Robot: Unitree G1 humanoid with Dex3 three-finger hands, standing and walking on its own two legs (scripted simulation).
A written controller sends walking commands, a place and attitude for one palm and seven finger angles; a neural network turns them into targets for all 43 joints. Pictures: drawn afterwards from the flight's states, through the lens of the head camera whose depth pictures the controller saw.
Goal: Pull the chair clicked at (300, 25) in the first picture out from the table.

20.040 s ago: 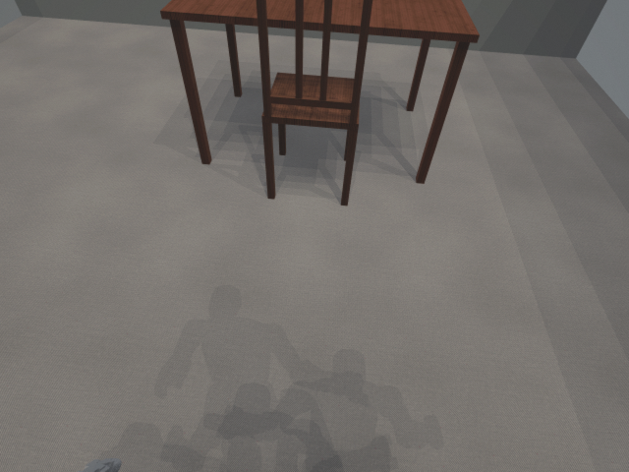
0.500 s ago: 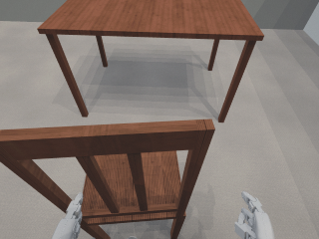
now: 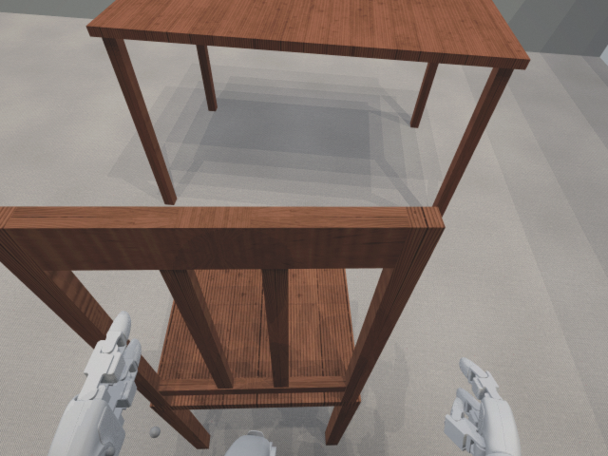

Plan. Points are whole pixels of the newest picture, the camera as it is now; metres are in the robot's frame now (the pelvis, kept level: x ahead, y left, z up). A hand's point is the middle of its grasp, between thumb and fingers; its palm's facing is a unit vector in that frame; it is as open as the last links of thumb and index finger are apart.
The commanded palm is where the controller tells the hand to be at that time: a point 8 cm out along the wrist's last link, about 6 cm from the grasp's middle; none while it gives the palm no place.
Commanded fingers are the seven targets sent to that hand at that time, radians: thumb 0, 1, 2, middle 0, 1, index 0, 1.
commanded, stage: draw the hand back to the body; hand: left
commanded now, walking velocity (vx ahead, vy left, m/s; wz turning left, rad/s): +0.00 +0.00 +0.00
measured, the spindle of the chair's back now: (207, 340) +0.26 +0.15 +0.01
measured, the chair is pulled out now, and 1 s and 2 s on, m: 0.64 0.63 0.66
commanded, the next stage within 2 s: step back with the hand held close in 1.34 s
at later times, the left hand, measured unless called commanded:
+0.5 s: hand (112, 394) +0.16 +0.20 +0.12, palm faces +0.10 -0.93 -0.37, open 15.7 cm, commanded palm +0.13 +0.26 +0.17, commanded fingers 0.00 0.10 0.51 -0.09 -0.14 -0.09 -0.14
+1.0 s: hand (76, 333) +0.20 +0.23 +0.15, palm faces +0.33 -0.83 -0.45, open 8.8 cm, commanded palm +0.18 +0.28 +0.26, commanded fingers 0.00 0.90 0.90 -0.20 -0.30 -0.20 -0.30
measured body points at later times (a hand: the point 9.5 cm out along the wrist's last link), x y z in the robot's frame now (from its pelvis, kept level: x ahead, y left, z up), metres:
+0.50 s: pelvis +0.02 +0.00 +0.05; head +0.01 -0.01 +0.50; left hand +0.15 +0.24 +0.14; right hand +0.19 -0.23 -0.02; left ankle +0.03 +0.12 -0.66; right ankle -0.01 -0.14 -0.66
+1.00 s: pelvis +0.05 -0.02 +0.07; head +0.04 -0.04 +0.52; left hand +0.18 +0.27 +0.18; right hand +0.25 -0.24 +0.00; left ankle +0.03 +0.12 -0.66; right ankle -0.01 -0.14 -0.66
